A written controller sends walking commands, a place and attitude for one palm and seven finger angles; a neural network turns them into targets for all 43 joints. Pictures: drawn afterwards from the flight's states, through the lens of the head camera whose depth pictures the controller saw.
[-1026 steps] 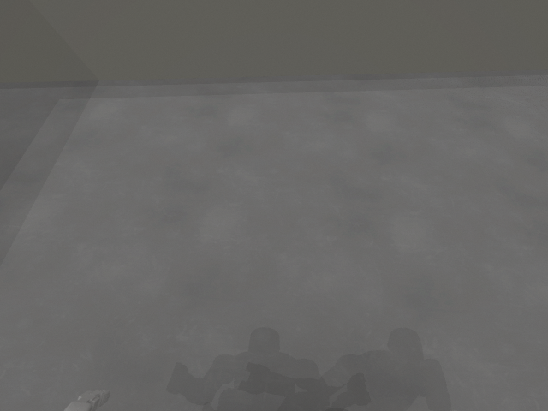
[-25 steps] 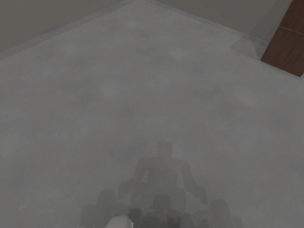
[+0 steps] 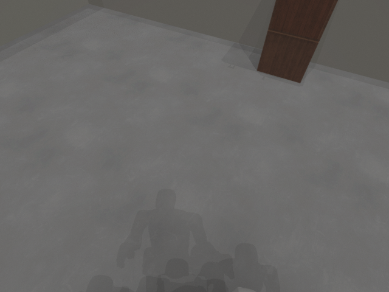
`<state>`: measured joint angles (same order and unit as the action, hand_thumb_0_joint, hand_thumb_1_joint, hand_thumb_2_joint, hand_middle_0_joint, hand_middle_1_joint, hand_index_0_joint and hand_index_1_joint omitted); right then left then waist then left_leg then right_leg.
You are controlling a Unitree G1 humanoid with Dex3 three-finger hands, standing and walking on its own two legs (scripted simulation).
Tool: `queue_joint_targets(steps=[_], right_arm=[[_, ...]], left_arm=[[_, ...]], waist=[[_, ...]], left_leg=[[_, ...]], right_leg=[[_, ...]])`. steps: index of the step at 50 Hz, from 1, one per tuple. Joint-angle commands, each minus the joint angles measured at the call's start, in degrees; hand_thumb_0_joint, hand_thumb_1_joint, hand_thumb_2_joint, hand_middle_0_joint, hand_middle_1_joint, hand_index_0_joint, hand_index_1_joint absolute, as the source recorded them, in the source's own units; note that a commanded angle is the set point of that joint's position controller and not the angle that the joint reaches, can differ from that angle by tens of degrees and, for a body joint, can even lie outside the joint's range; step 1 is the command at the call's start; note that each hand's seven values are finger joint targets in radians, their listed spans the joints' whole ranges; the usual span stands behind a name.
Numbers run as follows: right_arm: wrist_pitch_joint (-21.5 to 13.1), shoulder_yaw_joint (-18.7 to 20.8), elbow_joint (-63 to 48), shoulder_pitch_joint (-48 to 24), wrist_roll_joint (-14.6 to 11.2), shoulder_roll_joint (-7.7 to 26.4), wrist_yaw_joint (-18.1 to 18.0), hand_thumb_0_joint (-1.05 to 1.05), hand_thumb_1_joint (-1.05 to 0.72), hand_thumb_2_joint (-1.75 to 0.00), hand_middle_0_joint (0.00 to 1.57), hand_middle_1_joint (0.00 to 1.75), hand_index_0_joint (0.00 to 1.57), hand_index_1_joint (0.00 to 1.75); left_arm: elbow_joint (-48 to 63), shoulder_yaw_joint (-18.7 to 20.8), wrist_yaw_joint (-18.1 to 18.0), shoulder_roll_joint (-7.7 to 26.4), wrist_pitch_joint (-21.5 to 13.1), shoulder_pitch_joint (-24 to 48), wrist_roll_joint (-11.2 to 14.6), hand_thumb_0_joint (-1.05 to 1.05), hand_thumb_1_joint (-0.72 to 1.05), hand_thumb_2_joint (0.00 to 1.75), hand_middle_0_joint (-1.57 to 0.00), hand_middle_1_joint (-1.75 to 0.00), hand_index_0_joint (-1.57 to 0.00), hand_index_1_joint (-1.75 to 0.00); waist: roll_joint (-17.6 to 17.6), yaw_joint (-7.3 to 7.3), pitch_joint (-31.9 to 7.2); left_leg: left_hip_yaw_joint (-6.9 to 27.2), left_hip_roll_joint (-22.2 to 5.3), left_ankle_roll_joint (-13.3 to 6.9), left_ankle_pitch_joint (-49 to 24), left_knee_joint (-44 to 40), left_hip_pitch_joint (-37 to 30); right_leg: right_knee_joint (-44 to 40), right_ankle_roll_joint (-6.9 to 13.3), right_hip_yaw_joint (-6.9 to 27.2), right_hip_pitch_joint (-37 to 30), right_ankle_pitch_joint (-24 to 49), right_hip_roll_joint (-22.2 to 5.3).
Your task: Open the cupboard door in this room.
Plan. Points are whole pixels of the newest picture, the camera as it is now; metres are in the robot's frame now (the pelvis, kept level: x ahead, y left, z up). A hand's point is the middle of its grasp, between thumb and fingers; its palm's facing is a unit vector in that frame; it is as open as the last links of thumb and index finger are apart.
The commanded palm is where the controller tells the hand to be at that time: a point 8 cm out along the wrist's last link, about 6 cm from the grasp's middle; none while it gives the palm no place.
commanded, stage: turn or walk to find it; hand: left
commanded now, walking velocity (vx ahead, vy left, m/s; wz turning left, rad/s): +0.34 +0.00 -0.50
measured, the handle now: out of the picture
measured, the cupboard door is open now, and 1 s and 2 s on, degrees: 0 0 0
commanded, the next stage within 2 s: none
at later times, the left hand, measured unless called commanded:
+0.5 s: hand (152, 279) +0.18 +0.11 -0.17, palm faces -0.15 -0.96 -0.23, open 7.3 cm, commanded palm none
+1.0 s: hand (188, 161) +0.52 +0.05 -0.16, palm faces -0.30 -0.94 -0.19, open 7.4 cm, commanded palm none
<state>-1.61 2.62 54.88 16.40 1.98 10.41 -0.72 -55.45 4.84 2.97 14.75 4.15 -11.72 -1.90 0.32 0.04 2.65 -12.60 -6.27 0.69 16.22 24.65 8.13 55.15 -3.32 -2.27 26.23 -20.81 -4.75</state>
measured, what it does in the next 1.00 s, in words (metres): walks ahead, turning right: right foot, then left foot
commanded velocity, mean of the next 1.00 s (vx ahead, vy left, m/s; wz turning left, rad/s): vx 0.37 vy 0.00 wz -0.20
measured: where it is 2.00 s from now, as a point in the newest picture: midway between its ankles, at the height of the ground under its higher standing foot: (242, 187)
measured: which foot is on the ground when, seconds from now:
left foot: down 0.00-0.14, up 0.16-0.62, down 0.64-1.00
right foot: up 0.00-0.12, down 0.14-0.64, up 0.66-1.00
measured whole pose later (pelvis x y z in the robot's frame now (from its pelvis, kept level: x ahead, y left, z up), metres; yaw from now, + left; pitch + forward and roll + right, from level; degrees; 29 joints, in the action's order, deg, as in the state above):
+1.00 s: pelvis +0.37 -0.10 +0.00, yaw -17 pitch +0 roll +1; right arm -3.9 3.4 64.1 23.0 1.7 9.2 -0.4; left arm -57.7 3.3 1.5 10.7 -0.1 -7.1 -1.8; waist 1.2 -1.4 2.9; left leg -13.0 -2.4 0.0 16.5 21.0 3.8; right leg 49.2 -1.3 -3.9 33.1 -10.0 -8.0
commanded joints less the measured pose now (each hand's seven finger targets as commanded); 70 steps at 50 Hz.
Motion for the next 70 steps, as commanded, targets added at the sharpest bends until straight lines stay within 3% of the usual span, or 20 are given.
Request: queue_joint_targets(steps=[1,4,6,8,9,15,27,30,31,32,33,36,40,51,54,55,56,57,60,70], right_arm=[[-0.8,3.4,-0.6,5.7,0.1,12.3,-0.2,0.00,-0.90,-0.90,0.20,0.30,0.20,0.30],[-0.6,3.4,-0.1,4.1,0.2,12.4,0.2,0.00,-0.90,-0.90,0.20,0.30,0.20,0.30],[-0.7,2.7,-0.3,2.1,-0.5,11.2,0.6,0.00,-0.90,-0.90,0.20,0.30,0.20,0.30],[-0.5,0.9,-6.3,-5.2,-1.0,7.2,1.0,0.00,-0.90,-0.90,0.20,0.30,0.20,0.30],[-0.1,1.5,-6.6,-8.6,-1.0,9.0,0.8,0.00,-0.90,-0.90,0.20,0.30,0.20,0.30],[0.7,1.7,-1.0,-0.5,0.0,6.4,1.6,0.00,-0.90,-0.90,0.20,0.30,0.20,0.30],[-1.1,0.7,-5.4,-14.4,-0.6,5.1,2.9,0.00,-0.90,-0.90,0.20,0.30,0.20,0.30],[-2.2,1.7,-0.6,0.3,0.0,8.0,1.6,0.00,-0.90,-0.90,0.20,0.30,0.20,0.30],[-2.6,2.8,2.1,9.8,0.6,13.2,0.9,0.00,-0.90,-0.90,0.20,0.30,0.20,0.30],[-2.4,4.0,3.8,14.7,0.8,18.5,0.6,0.00,-0.90,-0.90,0.20,0.30,0.20,0.30],[-1.8,3.6,4.1,13.2,-0.2,17.4,0.3,0.00,-0.90,-0.90,0.20,0.30,0.20,0.30],[-2.6,1.6,2.3,4.5,-0.1,8.4,0.3,0.00,-0.90,-0.90,0.20,0.30,0.20,0.30],[-3.6,1.2,3.2,2.6,-0.6,5.8,0.0,0.00,-0.90,-0.90,0.20,0.30,0.20,0.30],[-3.0,2.2,7.2,9.6,-0.2,6.6,0.2,0.00,-0.90,-0.90,0.20,0.30,0.20,0.30],[-2.4,2.3,7.5,8.5,-0.5,7.7,0.2,0.00,-0.90,-0.90,0.20,0.30,0.20,0.30],[-2.5,2.1,7.6,8.3,-0.8,6.6,0.5,0.00,-0.90,-0.90,0.20,0.30,0.20,0.30],[-2.8,1.1,6.2,9.4,-1.5,2.6,1.0,0.00,-0.90,-0.90,0.20,0.30,0.20,0.30],[-2.3,0.7,4.3,7.8,-1.8,3.2,0.9,0.00,-0.90,-0.90,0.20,0.30,0.20,0.30],[-1.7,1.4,4.2,0.4,-0.9,2.6,0.9,0.00,-0.90,-0.90,0.20,0.30,0.20,0.30],[0.1,1.1,1.3,-5.0,-0.4,1.4,2.8,0.00,-0.90,-0.90,0.20,0.30,0.20,0.30]], left_arm=[[7.7,-0.4,0.7,0.4,-3.1,11.4,0.4,0.00,0.90,0.90,-0.20,-0.30,-0.20,-0.30],[6.5,-0.4,0.4,0.3,-3.9,8.1,0.4,0.00,0.90,0.90,-0.20,-0.30,-0.20,-0.30],[1.9,0.5,-0.3,4.0,-4.9,-4.6,0.3,0.00,0.90,0.90,-0.20,-0.30,-0.20,-0.30],[-2.2,2.8,-2.0,15.9,-5.6,-17.3,1.6,0.00,0.90,0.90,-0.20,-0.30,-0.20,-0.30],[-2.0,2.8,-2.8,14.5,-5.6,-15.9,1.7,0.00,0.90,0.90,-0.20,-0.30,-0.20,-0.30],[0.6,-0.2,-2.9,5.8,-7.7,-2.1,0.9,0.00,0.90,0.90,-0.20,-0.30,-0.20,-0.30],[-5.5,-1.0,-3.9,5.5,-8.6,-9.3,0.8,0.00,0.90,0.90,-0.20,-0.30,-0.20,-0.30],[-6.0,-0.7,-4.0,5.9,-8.7,-7.8,1.1,0.00,0.90,0.90,-0.20,-0.30,-0.20,-0.30],[-5.4,-0.7,-3.6,4.0,-8.5,-9.3,1.6,0.00,0.90,0.90,-0.20,-0.30,-0.20,-0.30],[-4.8,-1.5,-2.8,0.6,-8.6,-12.8,2.1,0.00,0.90,0.90,-0.20,-0.30,-0.20,-0.30],[-4.4,-1.8,-3.2,1.1,-8.5,-11.2,1.6,0.00,0.90,0.90,-0.20,-0.30,-0.20,-0.30],[-3.4,-1.4,-1.8,0.0,-7.8,-1.9,0.6,0.00,0.90,0.90,-0.20,-0.30,-0.20,-0.30],[-4.4,-1.4,-1.6,-3.0,-5.4,-5.9,0.1,0.00,0.90,0.90,-0.20,-0.30,-0.20,-0.30],[1.9,-1.4,-1.0,-3.0,-5.8,9.8,0.3,0.00,0.90,0.90,-0.20,-0.30,-0.20,-0.30],[-1.2,-0.9,-1.2,-0.8,-6.8,-0.4,0.2,0.00,0.90,0.90,-0.20,-0.30,-0.20,-0.30],[-4.3,-0.1,-1.6,2.4,-7.5,-9.2,-0.1,0.00,0.90,0.90,-0.20,-0.30,-0.20,-0.30],[-7.0,1.7,-2.5,9.3,-8.4,-17.6,-0.3,0.00,0.90,0.90,-0.20,-0.30,-0.20,-0.30],[-7.4,2.4,-2.9,12.8,-8.3,-18.2,1.1,0.00,0.90,0.90,-0.20,-0.30,-0.20,-0.30],[-4.3,0.4,-3.4,5.2,-8.2,-5.9,1.2,0.00,0.90,0.90,-0.20,-0.30,-0.20,-0.30],[-5.7,-1.6,-3.7,1.5,-10.3,-6.8,0.8,0.00,0.90,0.90,-0.20,-0.30,-0.20,-0.30]], waist=[[-10.1,-4.15,0.1],[-10.5,-1.95,-1.4],[-1.5,4.94,-5.9],[20.2,9.94,-9.3],[16.2,9.86,-6.0],[6.4,-0.58,1.6],[5.9,1.98,4.1],[1.7,-5.10,-4.3],[-6.6,-8.06,-12.5],[-19.5,-7.39,-16.8],[-19.2,-6.84,-17.5],[-5.7,-3.89,-0.7],[-5.8,0.49,-0.8],[-6.8,-2.46,3.6],[-4.1,2.90,-2.4],[0.0,6.69,-7.4],[15.2,8.87,-13.9],[18.4,7.67,-15.3],[2.3,3.69,-2.0],[5.4,0.00,2.7]], left_leg=[[10.0,-15.3,-7.1,1.7,-11.2,-6.2],[6.0,-14.6,-5.1,-1.9,-5.5,-2.2],[-0.9,-9.9,-0.8,-5.4,11.7,8.3],[3.3,0.2,2.4,20.7,40.9,36.9],[9.6,-1.8,1.8,16.7,46.2,37.2],[8.9,-3.6,3.9,-1.2,37.6,28.1],[6.8,-0.1,1.2,-6.4,14.7,23.3],[5.8,3.1,-0.6,-8.9,4.9,0.7],[15.7,-5.4,-3.5,-10.7,3.4,-14.5],[34.5,-19.9,-8.9,-12.0,-1.7,-25.5],[38.9,-22.4,-10.1,-3.2,-7.1,-22.8],[27.2,-17.0,-9.0,-0.9,-11.6,-1.6],[14.2,-12.4,-7.6,-6.5,-13.9,4.5],[7.9,-12.0,-7.8,-14.5,-11.5,-1.6],[4.5,-9.1,-4.8,-25.2,2.2,-2.6],[2.4,-6.4,-2.8,-23.8,14.3,4.0],[-0.4,-0.4,-0.3,-1.0,32.7,20.1],[6.2,3.0,0.0,16.9,44.8,27.5],[12.6,-3.6,-0.5,3.4,49.3,30.4],[8.7,-4.0,2.3,-7.3,26.6,28.1]], right_leg=[[-10.4,0.8,-3.5,5.4,-2.1,-0.1],[-20.6,2.3,-6.3,-5.3,-1.5,2.2],[-29.9,4.9,-6.0,-26.6,5.2,3.3],[-39.8,14.7,31.9,-42.4,8.1,-19.8],[-41.3,15.9,32.3,-35.1,6.3,-20.5],[-43.2,12.0,9.7,-18.4,13.1,-9.2],[-40.5,12.1,9.1,-25.5,28.9,-8.7],[-20.5,9.2,5.7,-21.8,41.1,-5.0],[-6.4,6.7,2.4,-12.6,28.1,0.1],[10.6,5.3,-1.0,2.2,-8.8,7.2],[18.9,5.7,4.0,6.2,-11.8,5.6],[19.7,5.1,3.8,8.6,-0.7,-1.3],[14.0,3.4,2.2,5.5,5.6,-2.8],[-16.3,2.5,-4.1,2.4,9.6,-1.6],[-26.1,4.3,-7.7,-13.3,10.9,2.5],[-27.6,5.7,-4.6,-27.5,12.2,0.5],[-31.2,10.7,15.2,-42.3,12.8,-15.2],[-37.6,14.6,28.9,-42.4,14.0,-22.6],[-40.7,12.4,17.4,-24.1,7.7,-18.1],[-45.0,11.6,1.2,-18.7,18.3,-11.5]])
